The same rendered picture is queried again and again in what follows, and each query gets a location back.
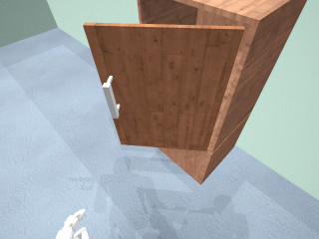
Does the robot left hand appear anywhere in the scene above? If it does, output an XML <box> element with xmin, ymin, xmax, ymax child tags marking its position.
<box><xmin>55</xmin><ymin>209</ymin><xmax>89</xmax><ymax>239</ymax></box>

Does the handle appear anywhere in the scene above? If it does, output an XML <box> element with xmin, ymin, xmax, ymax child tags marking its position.
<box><xmin>102</xmin><ymin>76</ymin><xmax>121</xmax><ymax>119</ymax></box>

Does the cupboard door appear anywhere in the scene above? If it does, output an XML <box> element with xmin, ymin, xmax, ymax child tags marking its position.
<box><xmin>83</xmin><ymin>22</ymin><xmax>245</xmax><ymax>151</ymax></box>

